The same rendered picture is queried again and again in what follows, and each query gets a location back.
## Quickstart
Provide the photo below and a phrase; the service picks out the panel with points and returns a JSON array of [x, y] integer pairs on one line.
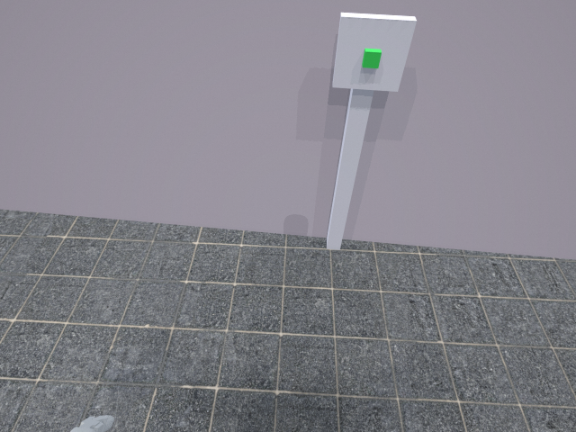
[[392, 34]]

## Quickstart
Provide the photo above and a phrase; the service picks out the button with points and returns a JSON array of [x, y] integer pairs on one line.
[[371, 58]]

